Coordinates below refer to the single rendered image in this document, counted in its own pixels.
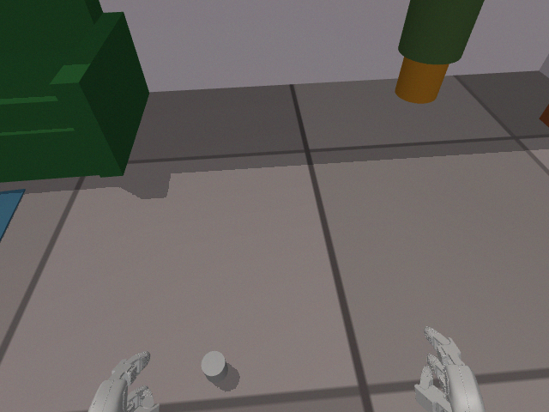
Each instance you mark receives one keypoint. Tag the tin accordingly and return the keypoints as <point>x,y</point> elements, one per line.
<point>214,366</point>

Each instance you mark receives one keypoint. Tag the right robot hand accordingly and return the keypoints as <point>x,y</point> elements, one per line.
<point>457,381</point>

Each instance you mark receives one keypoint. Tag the left robot hand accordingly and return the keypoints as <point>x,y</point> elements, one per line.
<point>112,395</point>

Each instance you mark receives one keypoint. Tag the sofa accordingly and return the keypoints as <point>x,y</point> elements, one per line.
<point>72,90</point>

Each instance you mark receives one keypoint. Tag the potted plant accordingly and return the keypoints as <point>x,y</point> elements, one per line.
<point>434,35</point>

